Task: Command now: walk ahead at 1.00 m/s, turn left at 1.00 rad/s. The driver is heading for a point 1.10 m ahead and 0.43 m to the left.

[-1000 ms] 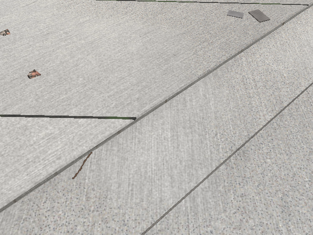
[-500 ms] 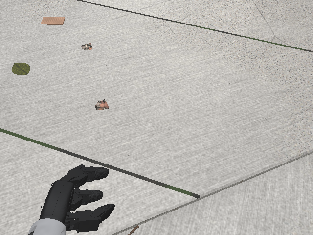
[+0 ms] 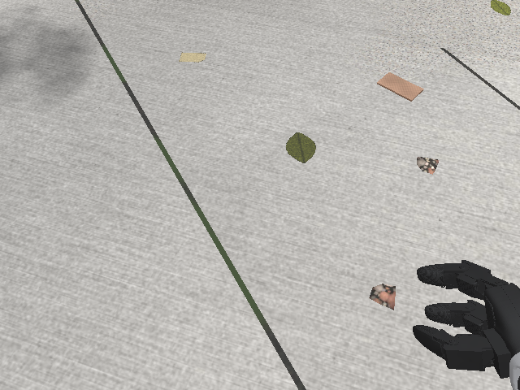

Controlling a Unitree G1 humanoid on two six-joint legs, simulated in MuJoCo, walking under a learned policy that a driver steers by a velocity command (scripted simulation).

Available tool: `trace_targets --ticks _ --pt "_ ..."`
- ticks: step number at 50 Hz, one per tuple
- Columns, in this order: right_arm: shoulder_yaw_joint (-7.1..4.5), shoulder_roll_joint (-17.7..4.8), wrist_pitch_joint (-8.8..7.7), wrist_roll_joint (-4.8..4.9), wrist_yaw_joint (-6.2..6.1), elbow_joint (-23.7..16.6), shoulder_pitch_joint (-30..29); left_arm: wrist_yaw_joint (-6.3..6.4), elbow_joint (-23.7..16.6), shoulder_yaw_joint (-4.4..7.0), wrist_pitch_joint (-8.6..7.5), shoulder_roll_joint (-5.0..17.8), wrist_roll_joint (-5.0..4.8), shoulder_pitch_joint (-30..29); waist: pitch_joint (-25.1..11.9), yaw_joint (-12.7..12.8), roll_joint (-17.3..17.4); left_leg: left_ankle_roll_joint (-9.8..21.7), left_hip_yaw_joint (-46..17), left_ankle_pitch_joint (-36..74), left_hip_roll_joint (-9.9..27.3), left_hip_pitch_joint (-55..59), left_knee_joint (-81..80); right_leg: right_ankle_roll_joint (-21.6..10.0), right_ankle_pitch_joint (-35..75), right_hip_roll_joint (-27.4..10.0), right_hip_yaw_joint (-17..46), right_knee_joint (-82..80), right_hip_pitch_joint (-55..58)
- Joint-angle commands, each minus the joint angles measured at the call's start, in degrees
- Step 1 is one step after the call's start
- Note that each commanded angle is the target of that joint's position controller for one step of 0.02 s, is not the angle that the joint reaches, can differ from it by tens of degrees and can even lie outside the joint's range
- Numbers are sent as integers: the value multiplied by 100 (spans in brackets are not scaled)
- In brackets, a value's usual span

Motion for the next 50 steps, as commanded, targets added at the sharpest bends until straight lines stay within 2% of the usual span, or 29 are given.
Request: trace_targets --ticks 1,2,3,4,5,6,7,10,15,17,21,23,24,25,26,27,28,29,31,34,39,40,43,45,46,47,48,49,50 --pt "-248 -615 -50 60 -88 166 1779 119 -676 394 22 1755 -89 -637 -836 -1567 -1265 438 307 -698 -841 3366 -467 -480 10194 -1553 365 2615 -1492" --pt "-451 -934 -114 40 -206 571 3064 44 -888 424 64 1819 -158 -990 -1340 -2130 -1162 710 -378 -655 -857 5225 -1286 -574 8953 -1519 508 4509 -2636" --pt "-650 -1332 -104 127 -336 714 2733 -87 -1038 301 66 1072 -76 -827 -1301 -1495 14 896 -2014 -882 138 6183 -1996 -567 1922 -639 583 6585 -4188" --pt "-757 -1837 -9 20 -371 454 2453 -114 -1793 243 -36 959 -239 -1132 -2052 -1206 930 1675 -5297 -966 1410 7208 -3300 -356 296 239 1399 8432 -6001" --pt "-756 -1596 1 -8 -486 500 2850 -150 -1974 243 -170 1127 -203 -1637 -2038 -1353 -199 1495 -5517 -999 1416 7059 -3862 -446 999 -105 2214 8345 -6442" --pt "-718 -1396 -86 -5 -549 740 2797 -128 -1907 175 -203 933 -275 -1577 -1296 -1089 -532 1420 -5129 -567 1455 6310 -4030 -448 1014 -283 2167 8179 -6463" --pt "-642 -1123 -211 -13 -586 879 2711 -84 -1835 118 -177 819 -211 -1545 -543 -753 -1056 1203 -4494 94 1270 5240 -4124 -421 905 -523 2111 7681 -6228" --pt "-397 -560 -529 61 -622 1052 2392 -129 -1732 18 204 542 29 -1270 -25 -89 -878 1007 -3132 1062 654 3478 -4294 -296 243 -853 2149 6670 -5462" --pt "-368 -577 -772 145 -463 1384 2670 -312 -2186 -140 192 319 -93 -2751 494 -446 -272 504 -1773 2704 -117 2989 -5027 -457 2311 -744 1576 3632 -4943" --pt "-406 -736 -832 254 -433 1537 2971 -372 -2147 -158 163 295 -169 -3076 316 -687 -278 366 -1742 3031 39 3298 -5464 -639 3461 -447 1378 2670 -4165" --pt "-498 -1243 -797 131 -518 1737 3175 -280 -1997 26 145 812 -167 -2910 -242 -540 176 34 -1628 6435 505 5270 -4355 -958 2825 242 1224 2001 -3677" --pt "-539 -1405 -631 -89 -594 1753 2871 -127 -1495 249 168 1207 -212 -1140 -1119 458 317 -115 -1548 6951 611 5257 -2061 -1116 1900 436 1352 1870 -2041" --pt "-491 -1213 -600 -154 -613 1695 2557 -9 -1178 385 198 1483 -166 38 -1513 1062 198 -153 -1432 5719 327 4157 -206 -1277 1297 -60 1751 2120 -619" --pt "-244 -159 -656 87 -549 1414 3287 24 -1115 550 167 2041 92 143 -2093 343 -1726 -454 -1193 213 -701 1800 2675 -2031 198 -1799 4537 1993 1024" --pt "-212 -407 -753 136 -541 1343 3198 -131 -1172 495 170 1690 -14 -149 -2572 324 -1670 -335 -1760 -991 -977 1021 3270 -2221 -268 -2029 6742 685 1059" --pt "-215 -548 -726 187 -581 1281 2731 -162 -1238 452 128 1318 -29 -911 -1395 52 -917 -287 -1772 -340 -371 562 3086 -2087 -538 -1965 5740 442 161" --pt "-189 -645 -688 127 -542 1261 2373 -188 -1197 365 95 906 -58 -1165 -869 -28 -134 -283 -1607 -77 -98 694 2746 -1956 -277 -1828 5023 306 -725" --pt "-177 -572 -615 79 -482 1218 2173 -177 -1102 307 57 730 -22 -1253 -447 -171 80 -281 -1604 -76 72 820 2455 -1748 82 -1621 4410 162 -1427" --pt "-116 -320 -396 4 -341 1188 2301 -160 -824 207 -46 520 -57 -1137 -45 -492 -212 -348 -1609 -109 290 1086 2163 -1478 315 -1404 3553 -249 -2349" --pt "-55 -179 -222 3 -240 931 1731 -225 -605 220 -242 645 -190 -1129 481 -643 -424 -447 -1405 406 482 704 1395 -1168 1293 -1158 2290 -844 -2806" --pt "10 -77 -305 47 -81 601 606 -217 -439 181 -364 666 -264 -926 736 -454 -356 -276 -364 1962 348 1059 -971 -766 4005 -699 572 -1120 -2471" --pt "7 -48 -288 96 -61 682 588 -180 -397 173 -356 689 -267 -833 496 -356 -318 -180 -77 2145 61 1376 -1163 -662 4733 -570 402 -1196 -2122" --pt "-40 -196 -336 19 -81 696 738 5 -357 247 -234 1152 -257 -607 274 -669 -806 86 333 1775 -363 1743 -1763 -458 8205 -954 263 -43 -970" --pt "-228 -635 -358 69 -157 1142 2227 143 -515 356 19 1473 -140 -983 -622 -1488 -991 237 263 1182 -791 3280 -1795 -508 9186 -1143 350 1899 -834" --pt "-396 -889 -363 91 -230 1580 3605 161 -671 402 128 1587 -88 -1353 -1233 -2080 -954 431 -98 980 -809 4661 -2005 -592 8903 -1178 474 3618 -1309" --pt "-572 -1084 -302 122 -375 1774 4086 88 -703 421 155 1501 -66 -1541 -1233 -2179 -492 613 -763 477 -548 5646 -2363 -585 5615 -651 482 5675 -2402" --pt "-672 -1478 -223 152 -465 1733 3557 -17 -1023 176 71 515 43 -1572 -808 -1322 994 878 -2334 1664 376 6242 -1854 -441 -212 221 803 7691 -4527" --pt "-797 -1881 -151 2 -487 1480 3424 -72 -1689 108 -37 599 -257 -1395 -2071 -1110 1236 2144 -5129 161 1269 7664 -3244 -327 -473 478 2032 8594 -6204" --pt "-794 -1556 -156 1 -538 1417 3352 -61 -1697 63 -176 826 -197 -1849 -1571 -1209 5 1870 -5624 -553 1379 7237 -4179 -428 79 108 2379 8049 -6588"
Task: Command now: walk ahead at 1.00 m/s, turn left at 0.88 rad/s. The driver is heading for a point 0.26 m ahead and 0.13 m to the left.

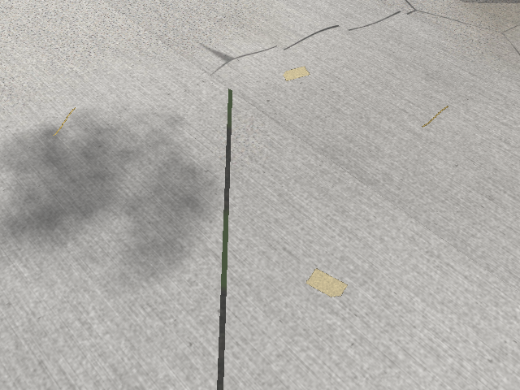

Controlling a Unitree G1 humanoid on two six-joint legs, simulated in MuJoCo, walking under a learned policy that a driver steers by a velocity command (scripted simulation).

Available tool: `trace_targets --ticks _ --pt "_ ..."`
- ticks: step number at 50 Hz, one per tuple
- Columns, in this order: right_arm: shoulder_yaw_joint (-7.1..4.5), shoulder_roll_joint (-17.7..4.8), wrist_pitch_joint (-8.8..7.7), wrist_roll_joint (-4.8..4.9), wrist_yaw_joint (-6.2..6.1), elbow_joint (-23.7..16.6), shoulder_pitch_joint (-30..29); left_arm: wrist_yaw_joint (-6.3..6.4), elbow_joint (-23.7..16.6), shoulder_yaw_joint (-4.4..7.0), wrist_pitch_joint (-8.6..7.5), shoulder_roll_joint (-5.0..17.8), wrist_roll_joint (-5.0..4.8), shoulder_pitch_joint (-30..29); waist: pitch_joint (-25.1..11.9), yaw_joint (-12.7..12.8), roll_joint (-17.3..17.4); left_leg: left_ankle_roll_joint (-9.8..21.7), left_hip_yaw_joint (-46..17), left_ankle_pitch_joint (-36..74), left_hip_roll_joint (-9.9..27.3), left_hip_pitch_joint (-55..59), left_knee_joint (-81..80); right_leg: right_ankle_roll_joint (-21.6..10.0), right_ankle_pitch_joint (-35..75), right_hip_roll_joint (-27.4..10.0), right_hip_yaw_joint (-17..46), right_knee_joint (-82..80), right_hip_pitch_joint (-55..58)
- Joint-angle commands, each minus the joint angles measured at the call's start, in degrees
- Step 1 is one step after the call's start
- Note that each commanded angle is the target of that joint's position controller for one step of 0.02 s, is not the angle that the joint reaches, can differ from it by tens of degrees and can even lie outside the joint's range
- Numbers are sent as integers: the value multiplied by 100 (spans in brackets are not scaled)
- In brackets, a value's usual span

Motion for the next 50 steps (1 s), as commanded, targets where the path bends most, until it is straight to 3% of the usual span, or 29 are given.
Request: trace_targets --ticks 1,2,3,5,7,9,10,11,13,15,16,17,18,19,20,21,22,24,26,28,30,33,37,38,39,40,41,45,50 --pt "-491 -1165 62 -21 -206 150 1500 -39 -1252 48 -389 853 -46 -834 -819 -380 -413 1282 -4886 -558 2130 4335 -2793 -109 165 -115 1067 1314 -4548" --pt "-443 -1014 -11 11 -213 218 1365 -34 -1260 17 -351 779 59 -998 -390 -104 -678 1103 -4382 21 1859 3433 -2804 -42 122 -271 1049 842 -4197" --pt "-390 -927 -102 39 -238 156 1215 -38 -1252 -1 -233 774 175 -912 -255 119 -769 1016 -3948 491 1646 2773 -2788 58 38 -387 1063 514 -3803" --pt "-263 -739 -247 106 -230 143 1011 -79 -1247 -28 3 711 215 -826 112 424 -793 838 -3101 2448 1432 1614 -2845 265 -79 -602 822 -364 -3207" --pt "-279 -853 -326 93 -183 192 1002 -127 -1488 -122 22 467 151 -1302 239 353 -570 512 -2260 4493 973 1013 -2766 273 736 -480 404 -1574 -2682" --pt "-274 -722 -329 146 -132 332 1209 -165 -1534 -201 -21 277 69 -1535 -46 97 -210 -39 -1561 5149 450 985 -2511 69 2205 -149 93 -2861 -1932" --pt "-158 -165 -291 493 -279 338 1494 -112 -1836 -149 -303 202 -180 -2589 -80 -393 -676 -215 -1903 4034 585 820 -2372 180 2717 183 233 -3405 -1758" --pt "-151 -364 -225 479 -358 503 1765 -122 -1943 -143 -398 172 -202 -2712 -225 -432 -499 -296 -1949 3729 619 1278 -2343 150 3201 412 192 -4044 -1762" --pt "-230 -628 -105 300 -466 638 1983 -136 -1973 -16 -481 403 -177 -2668 -424 -456 298 -546 -2164 3497 733 1999 -1965 -29 3910 640 331 -4656 -1538" --pt "-248 -618 -41 200 -503 607 1738 -106 -1846 168 -507 732 -109 -1993 -800 100 669 -839 -2221 4054 747 2392 -956 -183 4120 741 363 -4823 -829" --pt "-255 -642 -21 177 -483 446 1255 -101 -1590 244 -517 826 -77 -1020 -1163 743 718 -1078 -2042 3997 612 2160 194 -284 4797 481 440 -5040 147" --pt "-167 -406 -23 47 -445 128 865 -80 -1231 270 -489 1047 -14 261 -2060 1215 94 -1363 -1682 1335 257 1418 2377 -612 7014 -716 1422 -4415 1721" --pt "-12 142 -17 136 -316 365 2563 -159 -1118 154 -480 933 174 310 -3335 409 -1685 -1605 -2267 -2789 -388 92 4450 -2096 8522 -2642 3946 -3886 3430" --pt "-43 -325 21 235 -203 585 2922 -185 -1270 252 -405 900 30 -31 -3721 537 -1218 -1540 -2685 -2259 26 -261 4988 -2384 6616 -2718 4755 -4338 3253" --pt "-136 -636 102 310 -193 376 2007 -143 -1431 226 -327 680 -30 -667 -2796 557 -604 -1581 -2287 -1903 330 -529 4954 -2217 5123 -2352 4082 -4684 2306" --pt "-169 -695 164 208 -256 160 1259 -109 -1399 126 -242 465 -84 -1205 -1738 328 157 -1577 -1793 -1512 562 -565 4489 -1894 4193 -1895 3403 -5065 900" --pt "-205 -689 240 148 -323 49 903 -98 -1348 35 -217 365 -76 -1367 -1144 169 265 -1554 -1573 -1338 690 -462 4179 -1747 3833 -1558 2961 -5330 -116" --pt "-171 -325 326 140 -342 46 1141 -171 -1158 24 -182 369 -19 -1456 -720 -158 -154 -1514 -1327 -1125 916 182 3331 -1512 3868 -1001 2225 -5646 -1289" --pt "-77 37 273 123 -397 42 1181 -235 -985 42 -214 366 -12 -1496 -841 -268 -363 -1565 -1127 -984 1021 644 2068 -1468 4943 -720 1573 -5624 -1595" --pt "-12 153 239 69 -434 -22 912 -212 -843 108 -172 510 -31 -1404 -1224 -188 -534 -1618 -1085 -627 1114 1003 1153 -1504 5324 -764 1429 -5530 -1409" --pt "-36 4 295 102 -436 -30 670 -172 -758 157 -78 627 -76 -1321 -1394 -84 -623 -1603 -1123 -151 1166 1268 613 -1454 4105 -852 1513 -5649 -1341" --pt "-110 -223 422 115 -431 -95 188 -126 -722 169 79 694 -100 -1367 -929 71 -780 -1485 -1100 -121 1177 1439 -53 -1326 781 -852 1850 -6033 -1723" --pt "-114 -180 328 5 -411 -72 44 -68 -531 63 171 446 -136 -1015 -510 62 -562 -1134 -1100 301 1225 2060 -1559 -828 -745 -600 1944 -5832 -1983" --pt "-136 -352 302 -31 -429 -97 77 -82 -497 49 130 420 -88 -822 -609 167 -279 -959 -1370 564 1565 2395 -1493 -644 -662 -431 1780 -5553 -2181" --pt "-232 -584 306 20 -407 69 41 -85 -521 103 118 490 -109 -714 -504 372 434 -811 -1388 -260 1458 1855 -1465 -460 -370 -37 1210 -5474 -2048" --pt "-177 -248 267 27 -380 55 26 -70 -525 121 110 593 -57 -996 -425 204 327 -861 -1368 -696 1355 1453 -1656 -350 -22 39 1036 -5195 -1685" --pt "-121 -72 221 6 -374 101 14 -58 -566 115 128 496 -55 -1134 -440 224 340 -923 -1376 -828 1358 1223 -1755 -331 244 74 946 -5055 -1441" --pt "-137 -122 76 59 -379 180 -8 -33 -468 109 186 399 -55 -1069 -413 267 207 -1069 -1284 -110 1275 1211 -1591 -460 794 45 931 -4839 -1244" --pt "-162 -168 49 95 -397 337 153 -45 -377 125 193 382 -100 -1163 -591 192 56 -1053 -1252 655 1233 1468 -1377 -476 1620 39 901 -4603 -1062"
